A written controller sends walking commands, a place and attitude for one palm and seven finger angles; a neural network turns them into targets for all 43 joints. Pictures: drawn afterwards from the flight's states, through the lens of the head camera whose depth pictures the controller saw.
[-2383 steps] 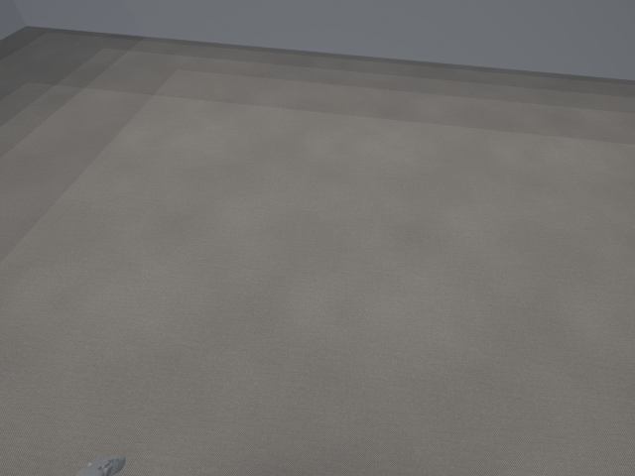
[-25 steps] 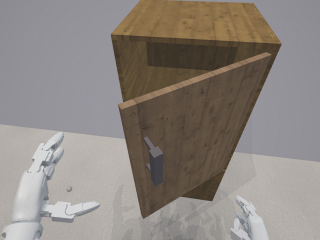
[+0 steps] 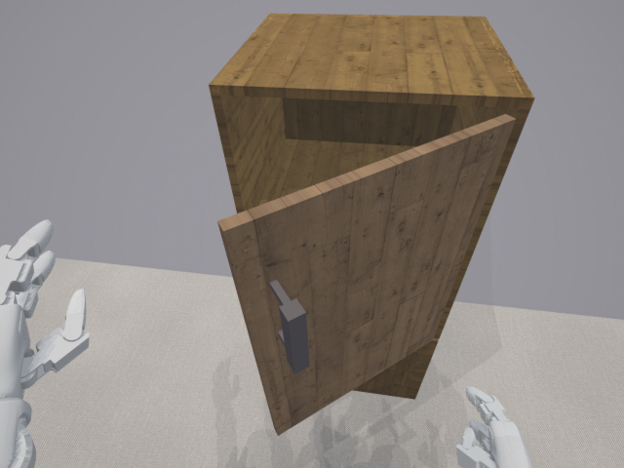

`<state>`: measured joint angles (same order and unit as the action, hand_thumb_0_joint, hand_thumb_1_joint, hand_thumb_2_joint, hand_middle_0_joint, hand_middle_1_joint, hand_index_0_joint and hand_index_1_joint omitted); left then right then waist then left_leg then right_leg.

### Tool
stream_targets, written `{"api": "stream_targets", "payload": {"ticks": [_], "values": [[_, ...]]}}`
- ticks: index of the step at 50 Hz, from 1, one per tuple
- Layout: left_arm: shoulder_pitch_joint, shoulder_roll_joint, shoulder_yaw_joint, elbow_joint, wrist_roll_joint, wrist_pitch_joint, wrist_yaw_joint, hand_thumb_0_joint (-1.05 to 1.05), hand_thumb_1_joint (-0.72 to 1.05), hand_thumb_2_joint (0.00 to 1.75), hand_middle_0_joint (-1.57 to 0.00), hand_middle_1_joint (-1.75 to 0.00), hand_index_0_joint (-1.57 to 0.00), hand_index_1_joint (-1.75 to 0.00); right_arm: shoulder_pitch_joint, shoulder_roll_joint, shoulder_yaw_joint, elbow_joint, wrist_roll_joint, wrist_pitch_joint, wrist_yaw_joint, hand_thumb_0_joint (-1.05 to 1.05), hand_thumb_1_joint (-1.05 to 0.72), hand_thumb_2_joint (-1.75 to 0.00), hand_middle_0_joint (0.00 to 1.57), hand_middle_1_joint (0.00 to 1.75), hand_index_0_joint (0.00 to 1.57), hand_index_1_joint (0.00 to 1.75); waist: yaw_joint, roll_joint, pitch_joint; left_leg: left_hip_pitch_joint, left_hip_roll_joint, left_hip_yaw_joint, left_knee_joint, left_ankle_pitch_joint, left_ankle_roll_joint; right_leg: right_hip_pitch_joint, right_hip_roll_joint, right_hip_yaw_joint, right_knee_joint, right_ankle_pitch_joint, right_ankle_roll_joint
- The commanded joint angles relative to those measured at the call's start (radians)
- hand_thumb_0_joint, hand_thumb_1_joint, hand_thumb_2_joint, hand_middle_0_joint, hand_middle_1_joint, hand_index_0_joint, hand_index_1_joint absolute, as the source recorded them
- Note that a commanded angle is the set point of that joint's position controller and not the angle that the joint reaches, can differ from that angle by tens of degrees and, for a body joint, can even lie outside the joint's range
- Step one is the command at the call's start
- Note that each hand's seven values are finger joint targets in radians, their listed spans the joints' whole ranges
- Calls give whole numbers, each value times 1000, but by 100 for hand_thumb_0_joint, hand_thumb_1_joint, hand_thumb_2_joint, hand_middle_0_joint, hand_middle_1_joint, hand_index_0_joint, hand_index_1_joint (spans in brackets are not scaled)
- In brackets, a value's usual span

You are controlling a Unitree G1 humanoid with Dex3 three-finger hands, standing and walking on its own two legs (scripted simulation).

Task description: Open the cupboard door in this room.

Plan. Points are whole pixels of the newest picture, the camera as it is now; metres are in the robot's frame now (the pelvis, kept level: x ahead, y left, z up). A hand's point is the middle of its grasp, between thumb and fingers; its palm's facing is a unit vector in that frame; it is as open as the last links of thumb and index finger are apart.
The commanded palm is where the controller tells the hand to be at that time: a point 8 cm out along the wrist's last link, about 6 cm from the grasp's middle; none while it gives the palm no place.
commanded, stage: draw the hand back to the body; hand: left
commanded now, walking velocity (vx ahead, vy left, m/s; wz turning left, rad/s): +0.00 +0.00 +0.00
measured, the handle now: (288, 326) +0.28 +0.08 +0.05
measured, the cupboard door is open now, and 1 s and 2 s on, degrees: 39 39 39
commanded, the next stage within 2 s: step back with the hand held close in 0.32 s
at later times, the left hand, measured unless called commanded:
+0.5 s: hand (77, 338) +0.18 +0.26 +0.16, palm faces +0.45 -0.80 -0.40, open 7.4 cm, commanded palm +0.13 +0.30 +0.17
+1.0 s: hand (20, 400) +0.12 +0.28 +0.15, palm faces +0.41 -0.76 -0.50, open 7.4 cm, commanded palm +0.06 +0.32 +0.17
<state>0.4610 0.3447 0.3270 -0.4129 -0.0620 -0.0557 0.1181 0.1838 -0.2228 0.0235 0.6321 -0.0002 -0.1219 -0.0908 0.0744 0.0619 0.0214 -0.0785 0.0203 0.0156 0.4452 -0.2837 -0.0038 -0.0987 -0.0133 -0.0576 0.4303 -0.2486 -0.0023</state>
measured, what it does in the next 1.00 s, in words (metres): shifts its weight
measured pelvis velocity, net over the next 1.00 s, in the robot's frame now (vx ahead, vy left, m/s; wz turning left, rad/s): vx -0.08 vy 0.02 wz -0.01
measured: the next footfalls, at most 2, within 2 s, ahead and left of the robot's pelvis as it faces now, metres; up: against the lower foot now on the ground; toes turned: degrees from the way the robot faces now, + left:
right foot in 1.52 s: -0.20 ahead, -0.11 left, +0.00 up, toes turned +0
left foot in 1.72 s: -0.12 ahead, +0.08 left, +0.00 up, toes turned +0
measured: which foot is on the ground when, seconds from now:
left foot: down 0.00-1.00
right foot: down 0.00-1.00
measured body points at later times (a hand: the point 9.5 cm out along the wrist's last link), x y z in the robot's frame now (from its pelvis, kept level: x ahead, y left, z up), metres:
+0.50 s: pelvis -0.01 +0.00 +0.00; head -0.03 -0.02 +0.45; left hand +0.15 +0.30 +0.18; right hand +0.18 -0.22 -0.08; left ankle -0.02 +0.12 -0.74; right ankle +0.00 -0.12 -0.74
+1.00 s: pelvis -0.08 +0.02 -0.01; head -0.06 +0.02 +0.43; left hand +0.09 +0.32 +0.18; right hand +0.09 -0.22 -0.09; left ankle -0.02 +0.12 -0.74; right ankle +0.00 -0.12 -0.74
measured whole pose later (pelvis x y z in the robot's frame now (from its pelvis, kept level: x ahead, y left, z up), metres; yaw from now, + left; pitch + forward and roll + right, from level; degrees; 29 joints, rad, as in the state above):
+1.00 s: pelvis -0.08 +0.02 -0.01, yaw -1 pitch -1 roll +0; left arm 0.54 0.41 0.42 -0.51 -0.01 -0.18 0.14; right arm 0.21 -0.21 0.00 0.54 0.01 -0.06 -0.09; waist 0.01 -0.01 0.05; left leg -0.35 0.00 0.04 0.60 -0.23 0.03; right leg -0.37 -0.04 -0.03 0.56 -0.17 0.02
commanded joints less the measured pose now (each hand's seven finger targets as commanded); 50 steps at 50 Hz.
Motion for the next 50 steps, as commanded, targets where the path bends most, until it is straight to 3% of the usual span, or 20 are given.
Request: {"api": "stream_targets", "payload": {"ticks": [1,5,7,8,18,21,22,23,24,26,28,31,32,34,36,37,39,46,50], "values": [[-68,147,94,-186,1,-62,12,0,90,90,-20,-30,-20,-30,-132,-101,-37,-161,4,-54,2,0,-90,-90,20,30,20,30,-3,-14,-51,-25,-6,2,-71,262,28,26,5,24,-74,220,-9],[-75,164,107,-196,3,-69,14,0,90,90,-20,-30,-20,-30,-136,-100,-39,-160,3,-53,1,0,-90,-90,20,30,20,30,1,-24,-64,-22,-9,0,-77,243,29,36,5,24,-80,203,-9],[-93,187,119,-208,7,-72,16,0,90,90,-20,-30,-20,-30,-139,-102,-40,-157,5,-55,-3,0,-90,-90,20,30,20,30,1,12,-56,-20,-10,0,-77,232,26,32,6,30,-88,193,-13],[-92,189,126,-213,5,-76,18,0,90,90,-20,-30,-20,-30,-136,-98,-39,-159,2,-58,-4,0,-90,-90,20,30,20,30,2,-8,-68,-23,-11,-2,-80,232,27,40,4,28,-84,198,-11],[-95,166,106,-196,6,-80,13,0,90,90,-20,-30,-20,-30,-138,-97,-40,-149,4,-65,-1,0,-90,-90,20,30,20,30,-2,13,-48,-15,-11,0,-85,220,24,28,6,31,-96,180,-11],[-82,164,109,-179,3,-82,11,0,90,90,-20,-30,-20,-30,-138,-96,-42,-148,4,-63,0,0,-90,-90,20,30,20,30,-1,-34,-44,-17,-10,1,-85,212,27,25,9,31,-104,169,-8],[-162,200,129,-194,5,-83,16,0,90,90,-20,-30,-20,-30,-144,-102,-41,-142,6,-63,-3,0,-90,-90,20,30,20,30,-4,-6,-44,-17,-12,-3,-88,209,26,26,8,32,-104,166,-12],[-241,309,243,-231,8,-123,19,0,90,90,-20,-30,-20,-30,-118,-119,-42,-179,12,-42,0,0,-90,-90,20,30,20,30,-50,-59,32,-92,10,-23,-55,151,41,-82,-38,115,-156,204,-4],[-124,235,194,-131,8,-123,7,0,90,90,-20,-30,-20,-30,-116,-105,-44,-162,9,-25,0,0,-90,-90,20,30,20,30,-54,-123,8,-77,2,-30,-25,148,43,-88,-57,114,-160,207,-6],[-36,185,143,-137,16,-127,-3,0,90,90,-20,-30,-20,-30,-120,-112,-48,-179,3,0,6,0,-90,-90,20,30,20,30,-58,-90,-28,-71,5,-20,-13,186,39,-95,-69,108,-143,242,-7],[6,189,148,-182,19,-138,3,0,90,90,-20,-30,-20,-30,-119,-118,-52,-190,0,11,3,0,-90,-90,20,30,20,30,-56,-2,-92,-70,23,-23,-36,278,34,-51,-62,83,-84,313,-4],[43,215,170,-234,20,-138,13,0,90,90,-20,-30,-20,-30,-113,-119,-62,-213,2,29,2,0,-90,-90,20,30,20,30,-56,-27,-156,-83,37,-22,-25,353,31,-26,-56,82,-38,387,4],[45,235,188,-254,21,-140,20,0,90,90,-20,-30,-20,-30,-115,-124,-65,-211,2,32,-3,0,-90,-90,20,30,20,30,-54,3,-171,-95,40,-32,-31,379,28,-4,-58,71,-15,409,1],[63,238,196,-265,20,-139,27,0,90,90,-20,-30,-20,-30,-112,-116,-66,-227,6,39,-4,0,-90,-90,20,30,20,30,-54,-26,-178,-120,48,-37,-34,372,29,-7,-48,71,9,399,8],[73,248,213,-277,20,-145,33,0,90,90,-20,-30,-20,-30,-107,-114,-71,-234,8,42,-7,0,-90,-90,20,30,20,30,-56,-27,-174,-161,52,-39,-33,329,31,-11,-47,78,22,376,9],[78,262,225,-274,22,-149,38,0,90,90,-20,-30,-20,-30,-113,-118,-74,-227,7,43,-10,0,-90,-90,20,30,20,30,-54,5,-168,-183,55,-50,-46,305,35,-6,-49,76,31,357,7],[86,242,212,-281,23,-152,41,0,90,90,-20,-30,-20,-30,-108,-116,-72,-239,10,41,-9,0,-90,-90,20,30,20,30,-56,4,-150,-237,66,-59,-59,237,41,-8,-40,81,51,302,11],[55,223,215,-303,48,-182,51,0,90,90,-20,-30,-20,-30,-84,-133,-76,-250,11,8,-7,0,-90,-90,20,30,20,30,-66,50,-74,-542,100,-118,-131,-239,87,48,-16,97,149,95,18],[26,227,228,-312,63,-198,56,0,90,90,-20,-30,-20,-30,-64,-135,-78,-245,7,-13,-8,0,-90,-90,20,30,20,30,-68,38,-65,-628,111,-138,-117,-348,100,57,-12,112,191,42,18]]}}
